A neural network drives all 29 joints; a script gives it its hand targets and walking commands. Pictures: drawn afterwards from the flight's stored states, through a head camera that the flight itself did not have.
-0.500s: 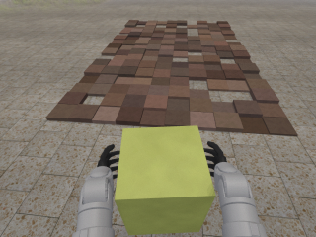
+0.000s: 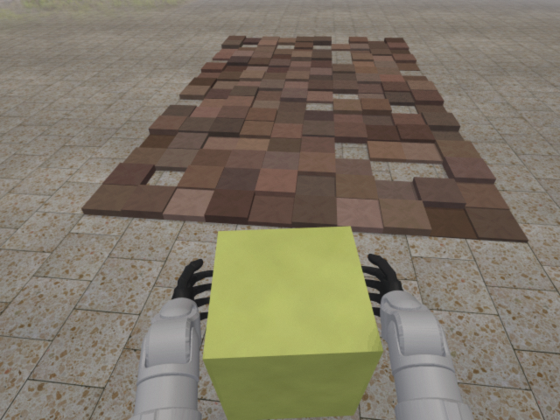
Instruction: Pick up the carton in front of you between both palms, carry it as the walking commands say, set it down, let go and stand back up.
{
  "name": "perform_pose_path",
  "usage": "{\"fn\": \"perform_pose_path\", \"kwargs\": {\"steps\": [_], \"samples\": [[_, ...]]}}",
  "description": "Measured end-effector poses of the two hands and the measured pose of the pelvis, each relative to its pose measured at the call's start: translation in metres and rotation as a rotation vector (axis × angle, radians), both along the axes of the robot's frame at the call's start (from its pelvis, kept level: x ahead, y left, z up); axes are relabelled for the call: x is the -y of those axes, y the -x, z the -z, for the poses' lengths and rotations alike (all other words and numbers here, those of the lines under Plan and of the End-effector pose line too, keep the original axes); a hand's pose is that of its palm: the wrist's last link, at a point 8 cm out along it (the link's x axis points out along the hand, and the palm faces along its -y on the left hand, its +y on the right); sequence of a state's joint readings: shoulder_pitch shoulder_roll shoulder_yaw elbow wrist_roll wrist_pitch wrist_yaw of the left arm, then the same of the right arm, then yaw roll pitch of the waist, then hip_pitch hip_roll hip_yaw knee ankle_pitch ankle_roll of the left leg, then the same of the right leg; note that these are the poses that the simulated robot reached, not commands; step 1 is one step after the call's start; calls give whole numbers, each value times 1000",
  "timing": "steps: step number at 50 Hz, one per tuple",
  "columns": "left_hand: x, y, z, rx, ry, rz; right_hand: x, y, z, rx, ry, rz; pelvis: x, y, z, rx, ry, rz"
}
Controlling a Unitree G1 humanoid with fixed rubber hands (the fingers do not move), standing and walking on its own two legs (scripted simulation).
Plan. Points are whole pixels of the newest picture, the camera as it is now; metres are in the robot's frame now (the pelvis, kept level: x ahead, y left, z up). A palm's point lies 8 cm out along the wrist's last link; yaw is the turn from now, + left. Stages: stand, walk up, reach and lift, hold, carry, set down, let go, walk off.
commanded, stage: hold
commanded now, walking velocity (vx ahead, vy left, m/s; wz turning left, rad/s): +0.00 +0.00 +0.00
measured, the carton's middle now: (287, 326) +0.30 +0.00 -0.02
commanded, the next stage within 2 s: carry in 0.16 s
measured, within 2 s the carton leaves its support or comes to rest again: neither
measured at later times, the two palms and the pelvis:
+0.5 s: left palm (188, 272) +0.35 +0.15 +0.07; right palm (379, 264) +0.35 -0.15 +0.06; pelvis +0.07 +0.00 -0.02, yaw +0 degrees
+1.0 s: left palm (200, 178) +0.58 +0.17 +0.08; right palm (343, 172) +0.60 -0.13 +0.07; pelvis +0.32 +0.00 -0.02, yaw +0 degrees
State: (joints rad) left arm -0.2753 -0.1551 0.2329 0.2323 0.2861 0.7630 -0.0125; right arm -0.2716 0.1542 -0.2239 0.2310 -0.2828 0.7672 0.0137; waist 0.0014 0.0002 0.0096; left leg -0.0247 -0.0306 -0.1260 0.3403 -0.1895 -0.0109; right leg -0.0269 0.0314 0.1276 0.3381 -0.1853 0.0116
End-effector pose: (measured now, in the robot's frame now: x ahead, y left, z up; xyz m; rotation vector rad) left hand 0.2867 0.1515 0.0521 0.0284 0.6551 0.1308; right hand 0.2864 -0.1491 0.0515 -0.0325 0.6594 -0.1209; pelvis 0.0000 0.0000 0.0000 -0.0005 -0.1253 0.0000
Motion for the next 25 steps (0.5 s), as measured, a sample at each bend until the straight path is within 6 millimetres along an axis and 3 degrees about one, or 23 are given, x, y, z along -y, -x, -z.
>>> {"fn": "perform_pose_path", "kwargs": {"steps": [9, 15, 19, 25], "samples": [[0, 0, 0, 6, 3, -2, 0, 0, 0, 6, -5, 3, 0, 2, 2, -25, 0, 0], [0, -11, -6, 43, 14, -11, 0, -12, -6, 43, -15, 11, 0, -8, 6, -117, 1, -2], [0, -25, -12, 68, 28, -24, 0, -26, -12, 68, -31, 20, 0, -25, 13, -156, 1, -3], [-3, -58, -13, 39, 41, -39, -4, -61, -13, 39, -41, 25, -3, -68, 25, -204, 8, -7]]}}
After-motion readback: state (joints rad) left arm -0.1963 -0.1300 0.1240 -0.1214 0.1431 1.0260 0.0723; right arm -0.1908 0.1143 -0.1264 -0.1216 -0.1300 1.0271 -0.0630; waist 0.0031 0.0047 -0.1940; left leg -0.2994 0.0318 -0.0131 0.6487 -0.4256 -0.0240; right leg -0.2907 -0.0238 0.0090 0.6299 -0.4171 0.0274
